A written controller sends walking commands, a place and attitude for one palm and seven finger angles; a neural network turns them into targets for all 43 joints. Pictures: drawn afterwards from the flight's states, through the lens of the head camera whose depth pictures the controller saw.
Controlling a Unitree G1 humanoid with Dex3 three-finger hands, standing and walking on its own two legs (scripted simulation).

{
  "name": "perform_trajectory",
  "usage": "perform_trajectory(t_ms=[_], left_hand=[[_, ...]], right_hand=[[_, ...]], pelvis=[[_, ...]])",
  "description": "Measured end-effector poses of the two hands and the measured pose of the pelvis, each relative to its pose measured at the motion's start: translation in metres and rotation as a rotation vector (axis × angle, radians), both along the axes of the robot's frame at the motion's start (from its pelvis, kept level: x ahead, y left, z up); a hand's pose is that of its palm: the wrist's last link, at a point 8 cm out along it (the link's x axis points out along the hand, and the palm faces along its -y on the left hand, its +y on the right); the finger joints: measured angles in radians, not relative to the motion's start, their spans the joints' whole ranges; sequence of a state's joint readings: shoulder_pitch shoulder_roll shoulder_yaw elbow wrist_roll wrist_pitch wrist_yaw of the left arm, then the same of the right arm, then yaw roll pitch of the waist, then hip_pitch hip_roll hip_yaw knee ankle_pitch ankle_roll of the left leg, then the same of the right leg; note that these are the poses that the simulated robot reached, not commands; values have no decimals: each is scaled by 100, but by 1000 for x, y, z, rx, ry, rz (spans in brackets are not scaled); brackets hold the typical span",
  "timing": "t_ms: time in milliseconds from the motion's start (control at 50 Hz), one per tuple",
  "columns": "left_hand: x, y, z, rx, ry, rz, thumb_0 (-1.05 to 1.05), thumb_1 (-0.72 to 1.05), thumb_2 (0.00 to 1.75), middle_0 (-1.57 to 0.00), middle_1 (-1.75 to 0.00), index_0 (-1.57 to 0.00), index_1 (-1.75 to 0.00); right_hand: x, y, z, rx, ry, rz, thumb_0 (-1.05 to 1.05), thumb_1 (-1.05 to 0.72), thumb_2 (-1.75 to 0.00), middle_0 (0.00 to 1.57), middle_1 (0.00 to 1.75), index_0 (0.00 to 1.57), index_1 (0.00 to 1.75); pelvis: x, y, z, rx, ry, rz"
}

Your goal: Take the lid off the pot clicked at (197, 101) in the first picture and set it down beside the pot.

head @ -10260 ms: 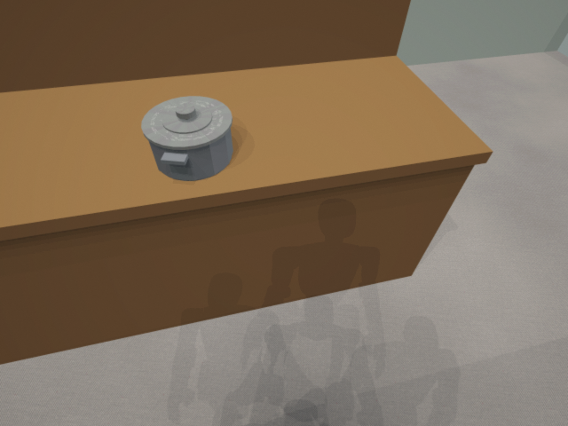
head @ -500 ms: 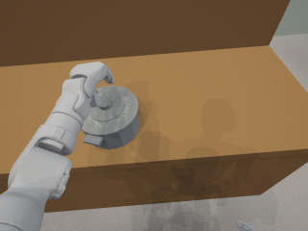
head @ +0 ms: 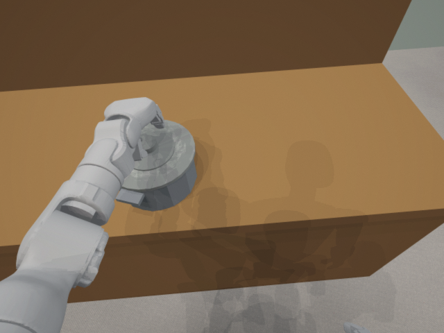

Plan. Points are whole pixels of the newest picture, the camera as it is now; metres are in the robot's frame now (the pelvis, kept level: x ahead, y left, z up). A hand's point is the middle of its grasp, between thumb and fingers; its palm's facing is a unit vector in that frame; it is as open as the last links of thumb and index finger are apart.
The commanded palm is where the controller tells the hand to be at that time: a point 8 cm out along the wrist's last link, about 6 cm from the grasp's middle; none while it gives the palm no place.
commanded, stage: lower the open fingers around the knob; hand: left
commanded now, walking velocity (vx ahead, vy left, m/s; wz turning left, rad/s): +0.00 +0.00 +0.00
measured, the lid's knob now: (146, 144) +0.49 +0.15 +0.05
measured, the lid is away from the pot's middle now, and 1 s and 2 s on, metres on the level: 0.00 0.00 0.01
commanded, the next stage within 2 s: close the fingers and squeeze the knob in 0.44 s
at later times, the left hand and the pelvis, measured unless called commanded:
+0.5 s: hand (142, 144) +0.46 +0.15 +0.07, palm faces -0.34 -0.06 -0.94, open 10.1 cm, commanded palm +0.47 +0.15 +0.13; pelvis +0.01 +0.00 +0.00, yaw -1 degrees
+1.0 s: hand (142, 144) +0.47 +0.15 +0.07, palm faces -0.34 -0.07 -0.94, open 9.1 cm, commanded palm +0.47 +0.15 +0.13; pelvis +0.01 +0.00 +0.00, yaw -1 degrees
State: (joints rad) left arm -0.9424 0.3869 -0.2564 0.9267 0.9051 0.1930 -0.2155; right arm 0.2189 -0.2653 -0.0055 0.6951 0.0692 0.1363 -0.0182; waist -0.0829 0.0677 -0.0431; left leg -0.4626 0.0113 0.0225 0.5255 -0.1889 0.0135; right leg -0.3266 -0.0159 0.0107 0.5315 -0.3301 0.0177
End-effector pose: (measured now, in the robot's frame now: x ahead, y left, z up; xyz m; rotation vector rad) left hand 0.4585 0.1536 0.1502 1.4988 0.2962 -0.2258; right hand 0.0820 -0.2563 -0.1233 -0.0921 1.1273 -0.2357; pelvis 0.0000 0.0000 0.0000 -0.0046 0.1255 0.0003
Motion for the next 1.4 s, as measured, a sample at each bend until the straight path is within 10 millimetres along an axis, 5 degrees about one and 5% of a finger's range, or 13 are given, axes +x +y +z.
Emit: perform_trajectory(t_ms=[240, 560, 920, 1400], left_hand=[[2, -4, -18, -3, 13, -23, 0, -28, 139, -84, -8, -83, -9], [5, 1, -22, 3, 18, 2, 0, -28, 139, -84, -8, -83, -9], [8, 5, -25, 7, 20, 0, 0, -5, 109, -59, -73, -59, -73], [-5, 3, -20, -3, -2, 4, 0, 21, 91, -66, -97, -66, -98]], right_hand=[[-21, -7, -3, -15, 51, -44, 0, -91, -90, 20, 30, 20, 30], [-6, -5, -1, -16, 21, -38, 0, -91, -90, 20, 30, 20, 30], [-13, -2, -2, -18, 42, -45, 0, -91, -90, 20, 30, 20, 30], [-1, 0, 0, -5, -3, -25, 0, -91, -90, 20, 30, 20, 30]], pelvis=[[3, -1, -1, 0, 12, -12], [5, 0, -2, -3, 24, -12], [6, 3, -2, -4, 30, -13], [2, 1, -2, -4, 10, -9]])
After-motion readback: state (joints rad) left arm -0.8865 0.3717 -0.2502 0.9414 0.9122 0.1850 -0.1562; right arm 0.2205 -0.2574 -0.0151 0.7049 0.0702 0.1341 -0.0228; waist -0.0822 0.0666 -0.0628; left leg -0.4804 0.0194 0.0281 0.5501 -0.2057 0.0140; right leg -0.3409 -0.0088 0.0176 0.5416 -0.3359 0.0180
